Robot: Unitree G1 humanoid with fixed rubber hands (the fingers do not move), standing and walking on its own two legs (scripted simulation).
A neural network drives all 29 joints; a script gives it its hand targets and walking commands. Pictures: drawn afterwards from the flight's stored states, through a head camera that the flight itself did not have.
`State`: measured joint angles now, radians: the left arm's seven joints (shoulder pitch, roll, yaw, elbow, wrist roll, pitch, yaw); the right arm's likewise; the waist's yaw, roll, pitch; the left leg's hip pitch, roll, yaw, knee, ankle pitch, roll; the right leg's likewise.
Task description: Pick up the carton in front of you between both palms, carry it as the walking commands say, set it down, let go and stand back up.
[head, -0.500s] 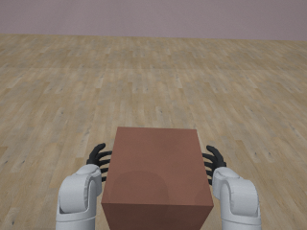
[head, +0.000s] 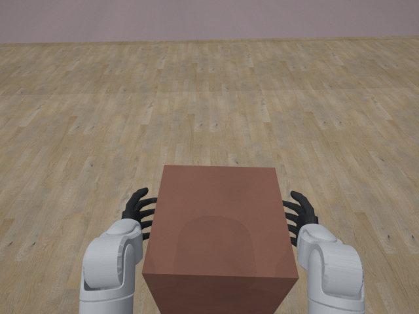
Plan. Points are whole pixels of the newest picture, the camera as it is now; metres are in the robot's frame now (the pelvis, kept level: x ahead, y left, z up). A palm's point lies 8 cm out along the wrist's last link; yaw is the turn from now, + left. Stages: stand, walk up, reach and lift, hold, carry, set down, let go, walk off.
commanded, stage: carry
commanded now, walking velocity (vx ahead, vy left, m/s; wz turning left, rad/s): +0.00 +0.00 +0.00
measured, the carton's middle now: (217, 246) +0.28 +0.00 +0.00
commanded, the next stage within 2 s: none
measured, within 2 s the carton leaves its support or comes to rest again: neither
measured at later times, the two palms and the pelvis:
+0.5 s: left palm (127, 205) +0.31 +0.17 +0.08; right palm (288, 204) +0.32 -0.13 +0.09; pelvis +0.05 +0.01 -0.01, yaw +1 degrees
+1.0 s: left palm (124, 237) +0.26 +0.17 +0.06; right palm (290, 237) +0.27 -0.13 +0.05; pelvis +0.00 +0.01 +0.00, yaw +1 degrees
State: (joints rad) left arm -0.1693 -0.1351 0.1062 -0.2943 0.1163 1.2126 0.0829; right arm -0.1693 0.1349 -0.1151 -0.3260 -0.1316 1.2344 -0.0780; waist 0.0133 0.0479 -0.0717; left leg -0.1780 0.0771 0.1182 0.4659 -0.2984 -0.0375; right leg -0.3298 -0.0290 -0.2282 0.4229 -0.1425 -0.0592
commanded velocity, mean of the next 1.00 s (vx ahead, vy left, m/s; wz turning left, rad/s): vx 0.00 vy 0.00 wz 0.00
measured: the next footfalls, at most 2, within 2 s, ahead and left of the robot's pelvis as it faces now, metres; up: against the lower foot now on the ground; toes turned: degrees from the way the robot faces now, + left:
none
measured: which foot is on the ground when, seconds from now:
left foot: down 0.00-1.00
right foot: down 0.00-1.00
